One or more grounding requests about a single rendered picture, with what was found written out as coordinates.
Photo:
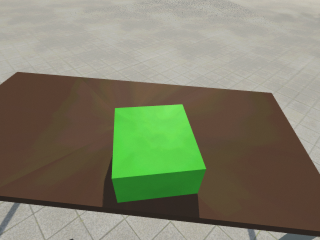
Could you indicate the carton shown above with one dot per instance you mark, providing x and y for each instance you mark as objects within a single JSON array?
[{"x": 155, "y": 153}]

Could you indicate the table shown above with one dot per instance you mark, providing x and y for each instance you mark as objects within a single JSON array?
[{"x": 56, "y": 150}]

